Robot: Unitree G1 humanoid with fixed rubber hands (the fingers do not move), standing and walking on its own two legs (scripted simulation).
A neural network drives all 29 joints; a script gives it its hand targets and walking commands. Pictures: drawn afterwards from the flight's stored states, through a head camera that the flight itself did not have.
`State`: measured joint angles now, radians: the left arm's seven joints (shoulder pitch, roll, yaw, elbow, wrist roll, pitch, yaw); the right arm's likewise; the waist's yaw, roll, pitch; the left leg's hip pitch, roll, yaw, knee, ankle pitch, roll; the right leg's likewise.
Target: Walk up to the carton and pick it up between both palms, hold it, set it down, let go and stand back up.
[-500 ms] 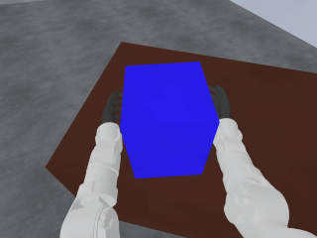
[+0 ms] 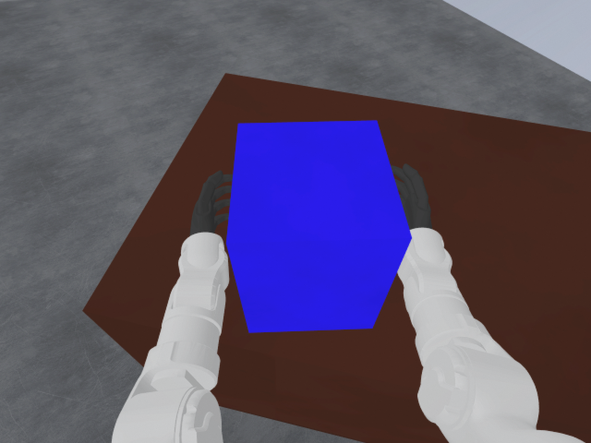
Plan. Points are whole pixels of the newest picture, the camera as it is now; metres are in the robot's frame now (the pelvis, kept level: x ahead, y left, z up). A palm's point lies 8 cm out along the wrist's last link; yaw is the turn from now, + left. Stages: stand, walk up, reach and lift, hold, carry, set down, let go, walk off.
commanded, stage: set down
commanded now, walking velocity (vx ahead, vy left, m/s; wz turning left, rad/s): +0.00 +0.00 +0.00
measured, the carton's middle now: (309, 232) +0.40 +0.04 +0.02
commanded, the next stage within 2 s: none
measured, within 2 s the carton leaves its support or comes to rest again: neither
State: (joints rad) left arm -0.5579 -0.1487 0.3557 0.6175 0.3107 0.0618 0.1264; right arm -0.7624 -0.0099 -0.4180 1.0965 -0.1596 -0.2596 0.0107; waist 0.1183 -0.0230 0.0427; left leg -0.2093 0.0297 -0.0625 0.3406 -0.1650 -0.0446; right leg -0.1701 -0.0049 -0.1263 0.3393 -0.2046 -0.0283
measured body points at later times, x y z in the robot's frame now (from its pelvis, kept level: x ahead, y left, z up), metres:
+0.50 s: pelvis +0.00 +0.00 +0.00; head +0.04 +0.01 +0.45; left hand +0.37 +0.19 +0.05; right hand +0.43 -0.10 +0.06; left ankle +0.01 +0.15 -0.75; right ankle -0.02 -0.09 -0.75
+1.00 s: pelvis +0.00 +0.01 -0.01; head +0.05 +0.01 +0.44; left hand +0.37 +0.20 +0.03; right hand +0.44 -0.10 +0.03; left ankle +0.01 +0.15 -0.75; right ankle -0.02 -0.09 -0.75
